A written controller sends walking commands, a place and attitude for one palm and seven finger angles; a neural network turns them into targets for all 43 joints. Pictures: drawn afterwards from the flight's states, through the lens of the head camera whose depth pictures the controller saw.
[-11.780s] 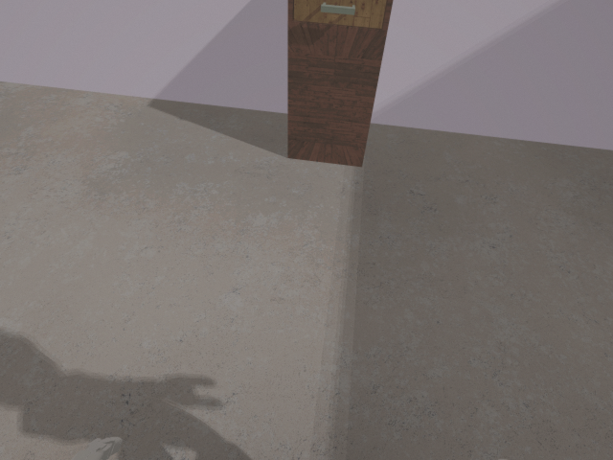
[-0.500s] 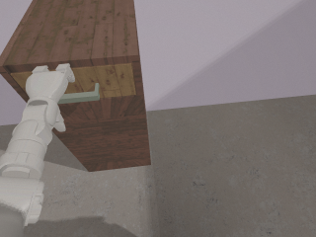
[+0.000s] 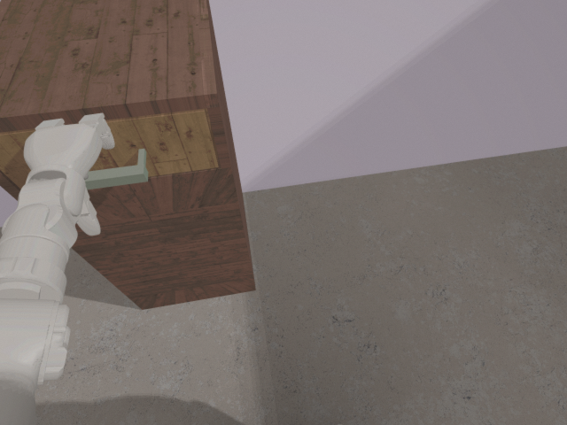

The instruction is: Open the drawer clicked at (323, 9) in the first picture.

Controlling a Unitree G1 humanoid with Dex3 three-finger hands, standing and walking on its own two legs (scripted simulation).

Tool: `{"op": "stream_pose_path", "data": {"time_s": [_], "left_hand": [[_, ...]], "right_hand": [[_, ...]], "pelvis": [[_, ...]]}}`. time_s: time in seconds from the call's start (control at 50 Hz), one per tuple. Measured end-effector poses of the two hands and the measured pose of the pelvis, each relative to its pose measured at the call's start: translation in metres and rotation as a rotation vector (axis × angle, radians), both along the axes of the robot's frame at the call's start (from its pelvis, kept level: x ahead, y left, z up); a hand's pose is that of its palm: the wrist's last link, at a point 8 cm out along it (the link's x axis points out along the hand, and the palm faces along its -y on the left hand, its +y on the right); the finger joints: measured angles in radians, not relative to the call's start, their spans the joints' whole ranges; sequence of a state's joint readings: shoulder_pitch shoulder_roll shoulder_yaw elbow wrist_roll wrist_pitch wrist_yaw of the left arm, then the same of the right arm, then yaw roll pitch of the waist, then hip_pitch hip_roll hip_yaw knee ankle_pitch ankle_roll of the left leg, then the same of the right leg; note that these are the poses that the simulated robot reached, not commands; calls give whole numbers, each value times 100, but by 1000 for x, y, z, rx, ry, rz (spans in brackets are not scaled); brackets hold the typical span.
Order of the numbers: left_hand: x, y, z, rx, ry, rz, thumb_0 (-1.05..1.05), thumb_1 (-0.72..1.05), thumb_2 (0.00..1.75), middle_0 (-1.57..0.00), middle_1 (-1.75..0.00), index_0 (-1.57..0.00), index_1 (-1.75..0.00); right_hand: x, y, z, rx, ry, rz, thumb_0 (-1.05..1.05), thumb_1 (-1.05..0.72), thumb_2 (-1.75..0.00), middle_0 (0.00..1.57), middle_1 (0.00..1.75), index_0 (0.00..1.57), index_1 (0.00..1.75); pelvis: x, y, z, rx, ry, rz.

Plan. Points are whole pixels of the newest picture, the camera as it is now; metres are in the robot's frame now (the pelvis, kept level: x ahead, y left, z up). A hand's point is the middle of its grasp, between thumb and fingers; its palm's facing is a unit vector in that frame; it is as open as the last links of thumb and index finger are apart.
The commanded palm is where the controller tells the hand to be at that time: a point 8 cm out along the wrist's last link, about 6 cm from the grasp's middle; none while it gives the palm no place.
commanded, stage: move the hooked fingers above the handle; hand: left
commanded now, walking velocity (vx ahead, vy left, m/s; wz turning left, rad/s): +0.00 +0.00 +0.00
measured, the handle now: (106, 168) +0.52 +0.30 +0.02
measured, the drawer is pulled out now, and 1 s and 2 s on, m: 0.00 0.00 0.00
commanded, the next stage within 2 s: none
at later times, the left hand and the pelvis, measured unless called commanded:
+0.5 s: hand (89, 179) +0.45 +0.28 +0.07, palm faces -0.10 -0.02 -1.00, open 13.8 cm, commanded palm +0.45 +0.29 +0.13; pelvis +0.00 -0.01 +0.00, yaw +2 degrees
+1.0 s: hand (78, 176) +0.46 +0.30 +0.07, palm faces -0.03 -0.01 -1.00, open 13.8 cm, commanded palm +0.45 +0.30 +0.13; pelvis +0.00 +0.01 +0.00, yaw +2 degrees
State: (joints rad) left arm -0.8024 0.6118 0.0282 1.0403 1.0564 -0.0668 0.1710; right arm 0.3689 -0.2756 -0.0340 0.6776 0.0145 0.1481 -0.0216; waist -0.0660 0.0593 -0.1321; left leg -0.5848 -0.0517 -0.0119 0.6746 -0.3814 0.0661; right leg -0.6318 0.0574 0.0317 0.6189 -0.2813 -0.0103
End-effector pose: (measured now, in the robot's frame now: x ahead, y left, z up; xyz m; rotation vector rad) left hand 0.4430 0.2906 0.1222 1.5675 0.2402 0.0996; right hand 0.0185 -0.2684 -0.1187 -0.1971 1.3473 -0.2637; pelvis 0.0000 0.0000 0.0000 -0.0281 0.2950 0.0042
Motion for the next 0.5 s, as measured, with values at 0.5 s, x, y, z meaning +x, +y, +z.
{"op": "stream_pose_path", "data": {"time_s": [0.5], "left_hand": [[-7,-7,1,-27,6,-106,0,-49,30,-32,-120,-32,-120]], "right_hand": [[23,-10,8,-57,-68,35,0,-90,-90,20,30,20,30]], "pelvis": [[-4,-6,-1,-1,-7,31]]}}
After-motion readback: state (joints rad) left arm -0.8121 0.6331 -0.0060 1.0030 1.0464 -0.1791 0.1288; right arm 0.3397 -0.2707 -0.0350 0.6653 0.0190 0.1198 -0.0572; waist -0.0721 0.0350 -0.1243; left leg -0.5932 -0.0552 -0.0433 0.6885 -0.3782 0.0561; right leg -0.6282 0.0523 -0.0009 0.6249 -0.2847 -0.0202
